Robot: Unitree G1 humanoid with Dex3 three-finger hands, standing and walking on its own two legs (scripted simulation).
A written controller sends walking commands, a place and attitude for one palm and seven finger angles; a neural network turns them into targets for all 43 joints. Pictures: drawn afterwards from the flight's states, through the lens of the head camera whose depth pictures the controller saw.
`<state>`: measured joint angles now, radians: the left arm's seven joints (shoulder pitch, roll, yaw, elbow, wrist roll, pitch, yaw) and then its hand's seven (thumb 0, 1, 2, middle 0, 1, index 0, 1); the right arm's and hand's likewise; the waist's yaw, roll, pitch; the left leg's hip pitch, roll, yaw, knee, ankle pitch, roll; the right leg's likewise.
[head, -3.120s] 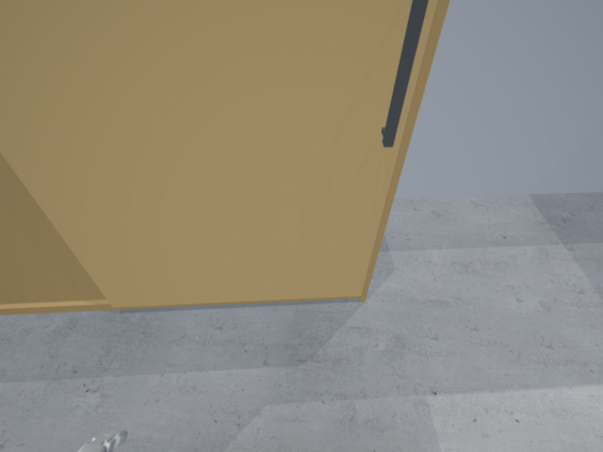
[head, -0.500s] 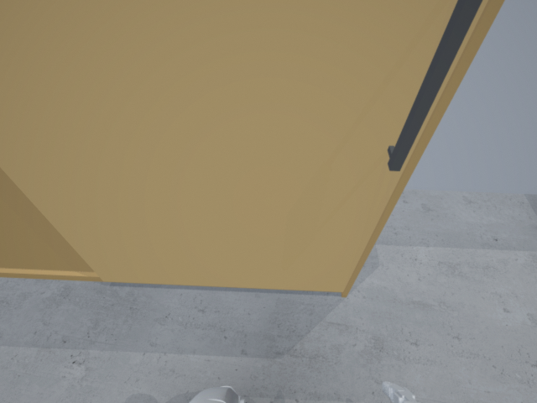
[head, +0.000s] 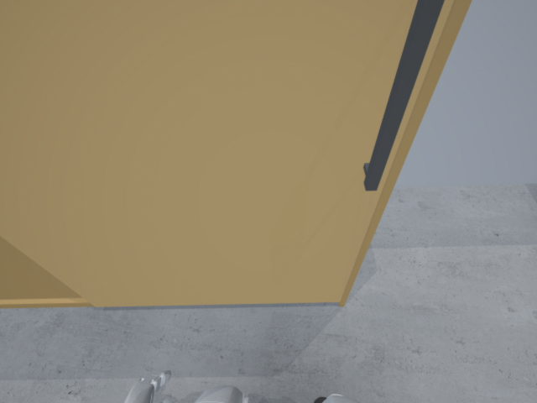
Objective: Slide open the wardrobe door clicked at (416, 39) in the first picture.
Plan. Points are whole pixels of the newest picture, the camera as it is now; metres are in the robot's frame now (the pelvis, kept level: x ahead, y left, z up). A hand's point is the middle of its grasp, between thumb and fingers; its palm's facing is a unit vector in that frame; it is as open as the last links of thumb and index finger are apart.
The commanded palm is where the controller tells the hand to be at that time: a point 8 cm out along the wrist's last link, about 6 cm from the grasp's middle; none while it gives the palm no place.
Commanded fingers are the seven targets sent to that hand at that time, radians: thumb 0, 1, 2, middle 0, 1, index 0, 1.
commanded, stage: come to a stop and stand still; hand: right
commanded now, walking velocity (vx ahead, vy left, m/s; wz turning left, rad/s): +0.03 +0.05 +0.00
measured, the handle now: (390, 106) +0.49 -0.17 +0.17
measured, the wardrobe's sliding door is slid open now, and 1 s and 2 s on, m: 0.00 0.00 0.00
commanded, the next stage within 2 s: look again from close up in 1.20 s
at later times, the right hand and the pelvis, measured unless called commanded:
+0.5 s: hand out of the picture -0.04 -0.13 -0.17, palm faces +0.09 +0.98 -0.19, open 7.3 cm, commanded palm none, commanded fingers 0.00 -0.90 -0.90 0.20 0.30 0.20 0.30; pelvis -0.06 +0.05 +0.01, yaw -2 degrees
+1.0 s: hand out of the picture -0.08 -0.14 -0.17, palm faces +0.07 +0.98 -0.21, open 7.4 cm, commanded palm none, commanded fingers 0.00 -0.90 -0.90 0.20 0.30 0.20 0.30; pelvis -0.09 +0.04 +0.00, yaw -2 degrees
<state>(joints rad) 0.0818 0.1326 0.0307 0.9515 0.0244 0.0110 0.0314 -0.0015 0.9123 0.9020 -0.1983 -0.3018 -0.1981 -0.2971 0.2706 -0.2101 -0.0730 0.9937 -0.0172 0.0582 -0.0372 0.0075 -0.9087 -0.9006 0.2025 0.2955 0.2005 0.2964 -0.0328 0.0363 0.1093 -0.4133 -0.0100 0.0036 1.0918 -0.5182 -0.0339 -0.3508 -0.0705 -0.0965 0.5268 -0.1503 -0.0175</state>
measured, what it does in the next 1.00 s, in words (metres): steps on the spot: left foot, then right foot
